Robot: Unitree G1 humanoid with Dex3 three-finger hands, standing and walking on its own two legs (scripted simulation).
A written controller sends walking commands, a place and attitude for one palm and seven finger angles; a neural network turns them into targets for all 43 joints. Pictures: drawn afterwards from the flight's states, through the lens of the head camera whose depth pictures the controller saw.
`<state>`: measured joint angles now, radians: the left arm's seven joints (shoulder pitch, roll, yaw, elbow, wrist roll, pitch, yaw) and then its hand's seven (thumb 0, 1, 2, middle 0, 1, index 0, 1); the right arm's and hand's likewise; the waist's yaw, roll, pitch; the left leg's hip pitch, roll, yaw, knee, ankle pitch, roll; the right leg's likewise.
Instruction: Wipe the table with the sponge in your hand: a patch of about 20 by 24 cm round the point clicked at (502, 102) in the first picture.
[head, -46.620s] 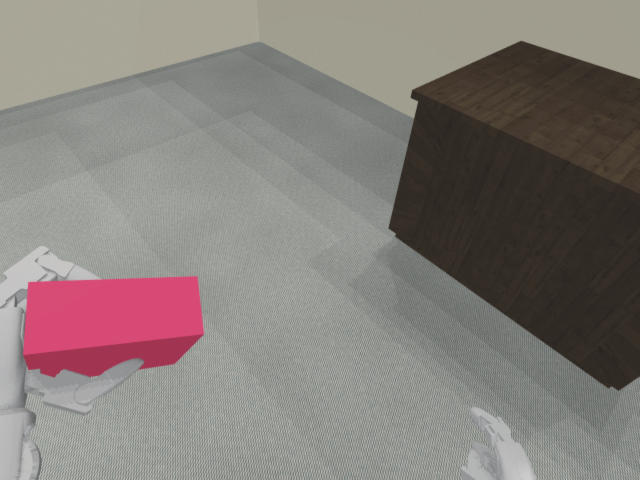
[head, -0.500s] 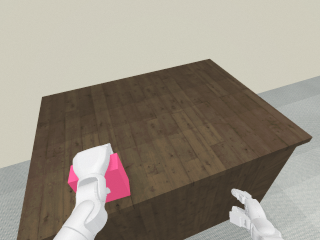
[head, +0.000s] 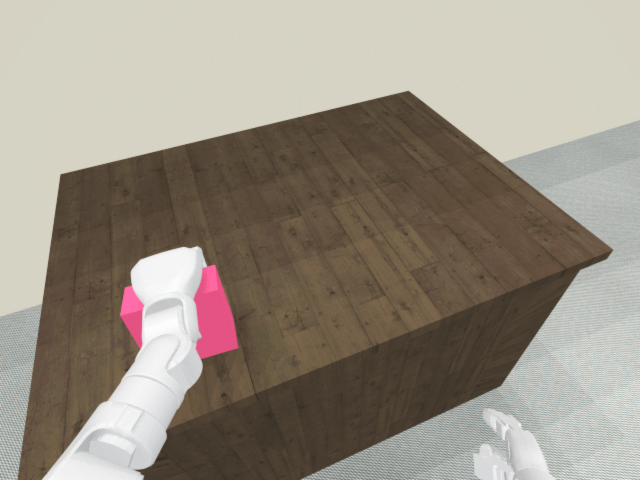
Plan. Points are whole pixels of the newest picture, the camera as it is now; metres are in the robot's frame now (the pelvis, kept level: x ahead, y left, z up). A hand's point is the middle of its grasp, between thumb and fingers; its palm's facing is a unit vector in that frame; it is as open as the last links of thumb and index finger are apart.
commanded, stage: wipe forward along the middle lane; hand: left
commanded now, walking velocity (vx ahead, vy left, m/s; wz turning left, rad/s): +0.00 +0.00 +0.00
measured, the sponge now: (188, 329) +0.33 +0.24 -0.02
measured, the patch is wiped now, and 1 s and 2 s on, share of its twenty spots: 1.00 1.00 1.00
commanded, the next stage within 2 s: slide back across to the first lane in 1.00 s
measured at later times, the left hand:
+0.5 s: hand (175, 273) +0.39 +0.26 +0.04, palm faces -0.09 -0.02 -1.00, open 10.0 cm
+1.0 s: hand (169, 251) +0.43 +0.29 +0.03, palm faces -0.10 -0.01 -0.99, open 10.0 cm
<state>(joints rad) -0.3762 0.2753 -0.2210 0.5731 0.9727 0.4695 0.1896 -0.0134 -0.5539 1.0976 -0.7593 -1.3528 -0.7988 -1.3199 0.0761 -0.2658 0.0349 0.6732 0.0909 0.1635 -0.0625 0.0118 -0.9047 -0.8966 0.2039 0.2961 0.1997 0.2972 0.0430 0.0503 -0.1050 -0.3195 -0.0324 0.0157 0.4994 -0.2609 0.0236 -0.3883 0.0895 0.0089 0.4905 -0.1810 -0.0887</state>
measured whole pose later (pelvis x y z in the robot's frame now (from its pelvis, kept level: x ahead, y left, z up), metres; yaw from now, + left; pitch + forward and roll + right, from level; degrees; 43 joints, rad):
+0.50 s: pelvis -0.01 +0.00 +0.00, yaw +0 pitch +9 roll +1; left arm -0.60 0.37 -0.13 0.87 0.97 0.32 0.23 0.01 -0.56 1.11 -0.77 -1.35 -0.80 -1.32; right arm 0.14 -0.27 0.02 0.69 0.09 0.13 -0.07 0.01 -0.91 -0.90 0.20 0.30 0.20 0.30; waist 0.00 0.05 -0.11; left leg -0.44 -0.03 0.00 0.55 -0.27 0.02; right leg -0.50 0.09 0.00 0.51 -0.17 -0.09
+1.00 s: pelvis +0.00 +0.02 -0.01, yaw +0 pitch +13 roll +0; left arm -0.76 0.42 -0.08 1.07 1.00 0.26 0.26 0.01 -0.57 1.11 -0.77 -1.35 -0.80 -1.32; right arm 0.20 -0.27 0.01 0.72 0.08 0.12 -0.05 0.01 -0.91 -0.90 0.20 0.30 0.20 0.30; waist -0.05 0.04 -0.13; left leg -0.52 -0.03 0.01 0.58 -0.28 0.04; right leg -0.56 0.09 0.00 0.52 -0.17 -0.07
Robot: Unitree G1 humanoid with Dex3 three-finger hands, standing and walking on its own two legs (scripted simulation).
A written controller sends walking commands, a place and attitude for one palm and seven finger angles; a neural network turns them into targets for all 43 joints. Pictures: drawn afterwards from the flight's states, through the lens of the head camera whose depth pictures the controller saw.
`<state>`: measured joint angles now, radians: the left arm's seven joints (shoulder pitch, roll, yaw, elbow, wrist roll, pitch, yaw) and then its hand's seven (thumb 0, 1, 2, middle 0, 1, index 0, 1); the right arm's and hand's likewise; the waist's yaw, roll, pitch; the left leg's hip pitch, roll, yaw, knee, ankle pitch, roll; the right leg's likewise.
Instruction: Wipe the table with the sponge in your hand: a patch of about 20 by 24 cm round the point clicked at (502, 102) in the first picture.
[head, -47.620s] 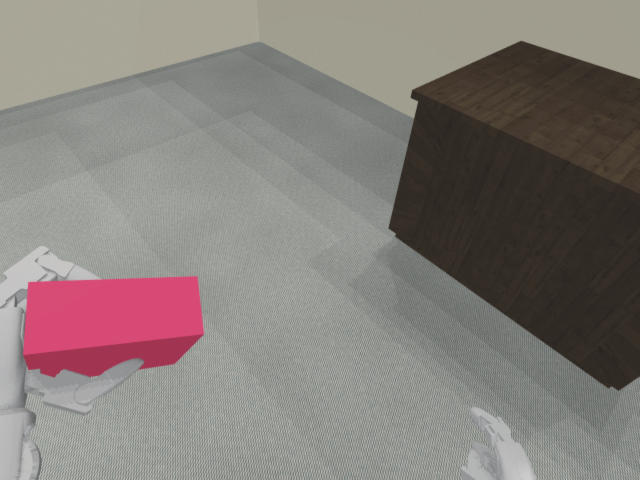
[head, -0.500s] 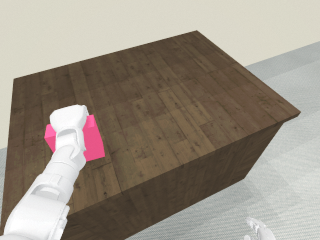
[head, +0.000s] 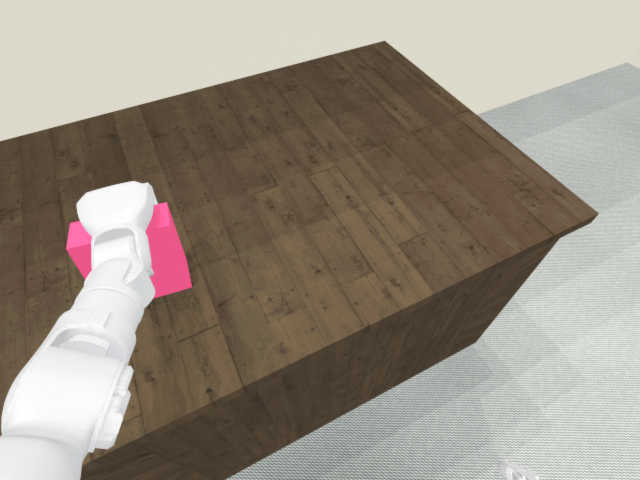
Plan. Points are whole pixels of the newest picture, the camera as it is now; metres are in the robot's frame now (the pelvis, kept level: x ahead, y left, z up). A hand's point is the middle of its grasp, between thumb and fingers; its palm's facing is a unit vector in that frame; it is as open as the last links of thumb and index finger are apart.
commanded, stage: slide back across to the first lane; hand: left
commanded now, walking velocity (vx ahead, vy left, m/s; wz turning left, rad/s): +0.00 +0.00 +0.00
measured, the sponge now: (140, 267) +0.41 +0.28 -0.01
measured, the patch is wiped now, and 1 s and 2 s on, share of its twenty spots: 1.00 1.00 1.00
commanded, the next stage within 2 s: wipe back along the first lane in 0.74 s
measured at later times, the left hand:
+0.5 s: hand (102, 231) +0.44 +0.31 +0.05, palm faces -0.06 -0.04 -1.00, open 10.0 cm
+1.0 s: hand (67, 250) +0.41 +0.35 +0.04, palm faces -0.07 -0.03 -1.00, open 10.0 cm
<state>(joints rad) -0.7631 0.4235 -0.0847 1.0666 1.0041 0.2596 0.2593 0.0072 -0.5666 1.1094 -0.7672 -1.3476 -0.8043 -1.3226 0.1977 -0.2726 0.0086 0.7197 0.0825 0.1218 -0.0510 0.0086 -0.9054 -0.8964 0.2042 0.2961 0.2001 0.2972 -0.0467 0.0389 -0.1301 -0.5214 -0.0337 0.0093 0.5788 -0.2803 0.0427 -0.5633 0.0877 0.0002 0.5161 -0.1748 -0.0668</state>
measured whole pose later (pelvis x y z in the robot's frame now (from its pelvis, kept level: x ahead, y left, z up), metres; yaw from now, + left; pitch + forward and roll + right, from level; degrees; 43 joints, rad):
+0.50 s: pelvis +0.01 +0.03 +0.00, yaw -1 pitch +11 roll -1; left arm -0.68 0.46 -0.03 1.00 1.01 0.23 0.27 0.00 -0.54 1.11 -0.73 -1.39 -0.76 -1.37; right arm 0.24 -0.27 0.00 0.72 0.08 0.13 -0.03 0.01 -0.91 -0.90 0.20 0.30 0.20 0.30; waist -0.05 0.04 -0.13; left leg -0.45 -0.05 0.03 0.54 -0.29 0.08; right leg -0.49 0.07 0.02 0.47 -0.18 -0.03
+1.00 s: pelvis +0.04 +0.04 +0.01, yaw +1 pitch +10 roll -2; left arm -0.52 0.44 -0.08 0.76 1.01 0.25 0.20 0.00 -0.52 1.10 -0.71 -1.41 -0.74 -1.39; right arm 0.14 -0.26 0.00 0.67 0.08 0.17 -0.02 0.01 -0.90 -0.90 0.20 0.30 0.20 0.30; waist 0.03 0.04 -0.11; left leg -0.37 -0.08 -0.01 0.51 -0.30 0.10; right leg -0.40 0.05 0.00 0.44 -0.21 -0.02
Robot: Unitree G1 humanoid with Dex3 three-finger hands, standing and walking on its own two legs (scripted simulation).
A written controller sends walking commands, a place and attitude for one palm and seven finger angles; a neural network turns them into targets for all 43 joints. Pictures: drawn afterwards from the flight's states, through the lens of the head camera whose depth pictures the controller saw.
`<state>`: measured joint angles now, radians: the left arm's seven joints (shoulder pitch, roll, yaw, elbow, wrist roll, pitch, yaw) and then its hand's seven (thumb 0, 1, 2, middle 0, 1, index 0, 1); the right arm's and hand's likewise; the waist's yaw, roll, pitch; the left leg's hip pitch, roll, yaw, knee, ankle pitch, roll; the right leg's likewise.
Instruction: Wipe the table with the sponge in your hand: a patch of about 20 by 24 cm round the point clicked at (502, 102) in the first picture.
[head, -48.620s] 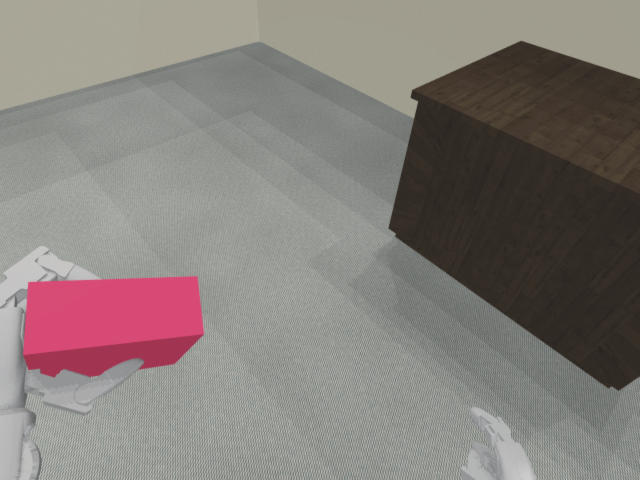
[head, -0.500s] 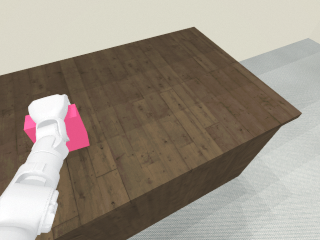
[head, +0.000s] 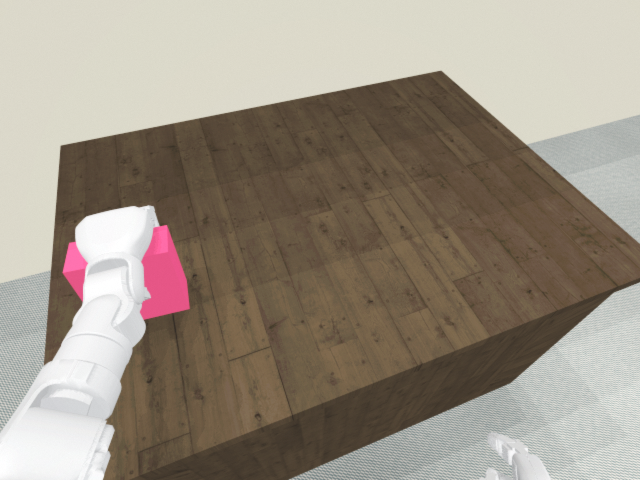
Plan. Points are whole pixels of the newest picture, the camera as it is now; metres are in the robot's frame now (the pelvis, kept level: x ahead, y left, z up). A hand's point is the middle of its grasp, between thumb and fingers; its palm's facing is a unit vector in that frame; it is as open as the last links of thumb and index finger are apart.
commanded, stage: wipe back along the first lane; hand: left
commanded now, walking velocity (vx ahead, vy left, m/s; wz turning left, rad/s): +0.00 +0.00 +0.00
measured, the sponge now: (138, 287) +0.37 +0.31 -0.02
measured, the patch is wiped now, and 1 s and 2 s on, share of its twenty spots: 1.00 1.00 1.00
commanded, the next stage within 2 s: lift the sponge slowly off the table in 1.52 s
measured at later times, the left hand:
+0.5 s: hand (136, 290) +0.33 +0.28 +0.03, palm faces -0.02 -0.04 -1.00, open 10.0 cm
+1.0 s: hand (132, 324) +0.28 +0.26 +0.04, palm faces +0.01 -0.07 -1.00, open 10.0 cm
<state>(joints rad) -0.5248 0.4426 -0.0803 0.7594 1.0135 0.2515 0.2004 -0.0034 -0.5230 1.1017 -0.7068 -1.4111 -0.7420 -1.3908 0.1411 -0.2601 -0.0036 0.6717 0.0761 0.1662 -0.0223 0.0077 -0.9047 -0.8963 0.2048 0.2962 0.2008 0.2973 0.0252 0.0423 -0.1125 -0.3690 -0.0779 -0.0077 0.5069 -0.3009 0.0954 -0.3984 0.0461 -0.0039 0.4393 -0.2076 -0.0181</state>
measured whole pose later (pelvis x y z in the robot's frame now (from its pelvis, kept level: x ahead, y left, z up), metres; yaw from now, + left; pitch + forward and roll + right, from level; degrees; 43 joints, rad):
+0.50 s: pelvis -0.01 -0.01 +0.00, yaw +0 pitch +6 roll -2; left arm -0.33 0.39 -0.13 0.53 0.99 0.36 0.21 -0.01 -0.50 1.09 -0.67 -1.45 -0.71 -1.43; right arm 0.10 -0.26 0.02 0.65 0.08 0.17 -0.03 0.01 -0.90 -0.90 0.20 0.30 0.20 0.30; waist 0.05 0.05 -0.11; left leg -0.32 -0.07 0.00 0.51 -0.31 0.09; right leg -0.36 0.05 0.00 0.47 -0.22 -0.03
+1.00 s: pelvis +0.00 -0.01 +0.00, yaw -1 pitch +4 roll -1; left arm -0.06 0.38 -0.12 0.23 0.97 0.41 0.21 0.00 -0.49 1.09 -0.67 -1.45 -0.70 -1.43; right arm 0.07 -0.27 0.02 0.65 0.08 0.14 -0.02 0.01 -0.91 -0.90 0.20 0.30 0.20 0.30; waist 0.07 0.06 -0.09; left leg -0.24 -0.07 0.01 0.48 -0.30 0.08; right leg -0.30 0.06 0.02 0.44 -0.21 -0.03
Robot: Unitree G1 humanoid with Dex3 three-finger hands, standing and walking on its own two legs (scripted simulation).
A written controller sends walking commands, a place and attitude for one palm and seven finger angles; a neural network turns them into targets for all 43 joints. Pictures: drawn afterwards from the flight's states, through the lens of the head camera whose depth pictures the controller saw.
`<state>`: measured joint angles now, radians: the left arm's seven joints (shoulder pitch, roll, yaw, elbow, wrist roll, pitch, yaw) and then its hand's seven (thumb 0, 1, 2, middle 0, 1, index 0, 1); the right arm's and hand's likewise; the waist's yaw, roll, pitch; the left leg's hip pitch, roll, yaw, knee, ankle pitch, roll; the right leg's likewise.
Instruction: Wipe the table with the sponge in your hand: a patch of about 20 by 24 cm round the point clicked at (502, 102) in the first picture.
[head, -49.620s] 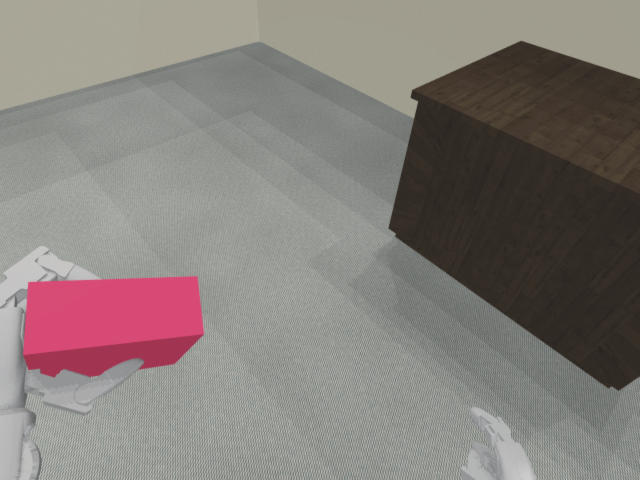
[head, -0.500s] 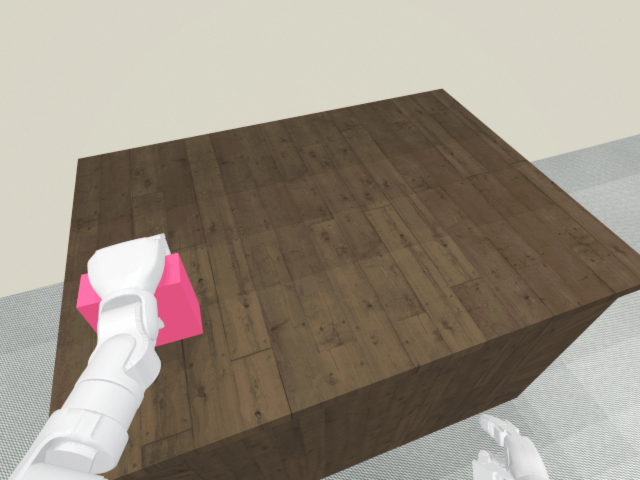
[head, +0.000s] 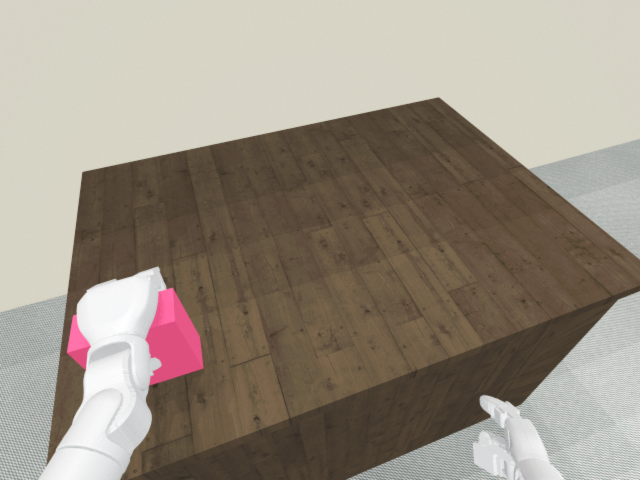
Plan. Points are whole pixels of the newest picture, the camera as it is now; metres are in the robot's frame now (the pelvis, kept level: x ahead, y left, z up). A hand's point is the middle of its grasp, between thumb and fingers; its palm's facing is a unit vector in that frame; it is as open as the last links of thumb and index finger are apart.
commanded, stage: wipe back along the first lane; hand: left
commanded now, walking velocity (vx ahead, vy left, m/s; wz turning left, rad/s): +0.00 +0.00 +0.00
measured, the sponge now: (148, 351) +0.28 +0.29 -0.02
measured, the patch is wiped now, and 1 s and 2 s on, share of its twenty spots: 1.00 1.00 1.00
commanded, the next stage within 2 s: lift the sponge slowly off the table in 0.52 s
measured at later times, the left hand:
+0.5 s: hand (139, 362) +0.23 +0.26 +0.03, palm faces +0.04 -0.12 -0.99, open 10.0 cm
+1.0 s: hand (139, 373) +0.22 +0.25 +0.04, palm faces +0.01 -0.14 -0.99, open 10.0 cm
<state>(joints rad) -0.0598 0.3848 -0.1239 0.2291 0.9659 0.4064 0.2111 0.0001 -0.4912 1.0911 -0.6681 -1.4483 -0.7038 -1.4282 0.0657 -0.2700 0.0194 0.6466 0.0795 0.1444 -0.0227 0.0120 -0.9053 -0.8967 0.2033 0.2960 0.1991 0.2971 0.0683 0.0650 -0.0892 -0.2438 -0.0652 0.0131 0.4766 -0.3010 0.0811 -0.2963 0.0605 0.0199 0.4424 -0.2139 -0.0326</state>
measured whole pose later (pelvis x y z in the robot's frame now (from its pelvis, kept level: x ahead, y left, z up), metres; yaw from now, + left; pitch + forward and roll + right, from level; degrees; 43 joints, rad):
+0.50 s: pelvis +0.00 +0.00 +0.00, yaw +0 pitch +1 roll -1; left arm 0.14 0.36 -0.16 0.01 0.97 0.45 0.22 0.01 -0.49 1.08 -0.66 -1.45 -0.71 -1.42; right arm 0.02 -0.25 0.04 0.63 0.08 0.15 0.01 0.01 -0.90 -0.90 0.20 0.30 0.20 0.30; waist 0.09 0.07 -0.08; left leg -0.19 -0.06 0.02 0.47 -0.30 0.08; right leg -0.25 0.06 0.03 0.45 -0.22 -0.03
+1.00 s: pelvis -0.01 -0.01 +0.00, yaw +0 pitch -1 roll -1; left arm 0.12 0.36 -0.18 0.01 0.95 0.47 0.16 0.00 -0.50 1.08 -0.69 -1.42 -0.74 -1.39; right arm 0.02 -0.25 0.04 0.65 0.06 0.14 -0.01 0.01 -0.90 -0.90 0.20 0.30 0.20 0.30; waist 0.10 0.07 -0.05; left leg -0.15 -0.06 0.02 0.44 -0.28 0.08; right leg -0.21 0.06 0.03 0.43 -0.20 -0.04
